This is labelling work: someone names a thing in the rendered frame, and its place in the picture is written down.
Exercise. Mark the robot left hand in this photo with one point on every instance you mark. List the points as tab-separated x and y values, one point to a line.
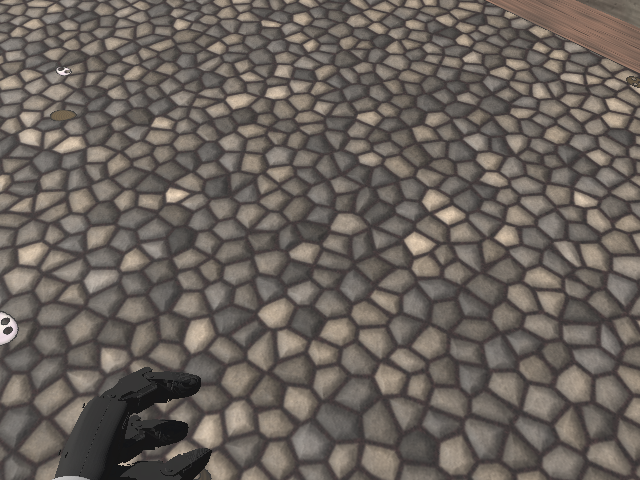
104	435

